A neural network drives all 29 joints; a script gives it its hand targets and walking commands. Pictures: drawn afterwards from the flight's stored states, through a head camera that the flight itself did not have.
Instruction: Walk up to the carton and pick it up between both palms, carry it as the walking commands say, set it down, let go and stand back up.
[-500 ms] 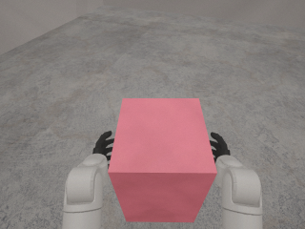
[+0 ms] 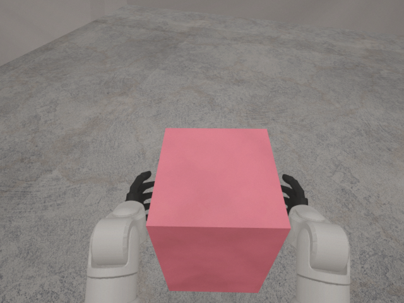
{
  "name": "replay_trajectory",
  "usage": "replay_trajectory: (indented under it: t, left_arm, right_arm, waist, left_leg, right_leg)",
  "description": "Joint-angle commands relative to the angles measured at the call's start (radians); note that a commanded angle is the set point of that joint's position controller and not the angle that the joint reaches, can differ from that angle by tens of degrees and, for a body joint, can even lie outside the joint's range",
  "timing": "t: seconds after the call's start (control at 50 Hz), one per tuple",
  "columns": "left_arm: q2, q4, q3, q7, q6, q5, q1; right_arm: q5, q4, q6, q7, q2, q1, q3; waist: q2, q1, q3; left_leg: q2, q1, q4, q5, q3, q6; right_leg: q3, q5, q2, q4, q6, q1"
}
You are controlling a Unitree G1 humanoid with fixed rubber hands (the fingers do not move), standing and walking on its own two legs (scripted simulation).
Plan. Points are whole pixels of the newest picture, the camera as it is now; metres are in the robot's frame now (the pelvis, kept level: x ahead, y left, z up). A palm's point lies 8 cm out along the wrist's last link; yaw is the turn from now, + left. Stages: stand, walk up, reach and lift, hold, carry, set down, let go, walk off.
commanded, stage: carry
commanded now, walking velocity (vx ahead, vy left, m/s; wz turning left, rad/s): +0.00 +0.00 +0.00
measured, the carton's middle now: (214, 215) +0.31 -0.01 +0.03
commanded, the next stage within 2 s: hold in 1.24 s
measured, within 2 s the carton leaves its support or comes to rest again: neither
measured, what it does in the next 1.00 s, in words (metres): stands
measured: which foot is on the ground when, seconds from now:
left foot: down 0.00-1.00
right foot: down 0.00-1.00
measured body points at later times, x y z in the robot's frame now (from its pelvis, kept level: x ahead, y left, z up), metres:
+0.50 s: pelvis +0.02 +0.01 +0.00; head +0.01 +0.01 +0.45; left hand +0.31 +0.14 +0.08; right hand +0.31 -0.15 +0.09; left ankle +0.05 +0.14 -0.73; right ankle +0.07 -0.12 -0.73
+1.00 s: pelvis +0.03 +0.00 +0.00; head +0.02 +0.00 +0.45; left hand +0.31 +0.14 +0.08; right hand +0.31 -0.15 +0.09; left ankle +0.05 +0.14 -0.73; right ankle +0.07 -0.12 -0.73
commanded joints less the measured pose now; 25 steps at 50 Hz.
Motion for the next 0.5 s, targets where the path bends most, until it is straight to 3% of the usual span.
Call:
replay_trajectory:
  t: [0.0, 0.24, 0.48]
  left_arm:
    - [-0.963, -0.045, -0.689, -0.243, -0.009, -0.389, -0.433]
    - [-0.966, -0.063, -0.7, -0.244, -0.008, -0.394, -0.428]
    - [-0.969, -0.063, -0.693, -0.24, -0.005, -0.385, -0.421]
  right_arm:
    - [0.399, -0.038, -0.003, 0.262, 0.954, -0.445, 0.69]
    - [0.394, -0.046, 0.0, 0.259, 0.959, -0.426, 0.687]
    - [0.402, -0.051, 0.005, 0.26, 0.96, -0.432, 0.693]
  waist:
    - [-0.002, 0.005, -0.206]
    - [0.005, 0.0, -0.217]
    - [-0.003, 0.0, -0.218]
  left_leg:
    - [0.061, 0.076, -0.086, -0.037, -0.074, 0.042]
    - [0.081, 0.095, -0.075, 0.042, -0.087, 0.05]
    - [0.08, 0.105, -0.052, 0.072, -0.077, 0.043]
  right_leg:
    - [0.113, -0.184, -0.084, -0.124, 0.006, 0.09]
    - [0.099, -0.047, -0.085, -0.06, 0.006, 0.122]
    - [0.105, -0.001, -0.094, -0.051, 0.001, 0.137]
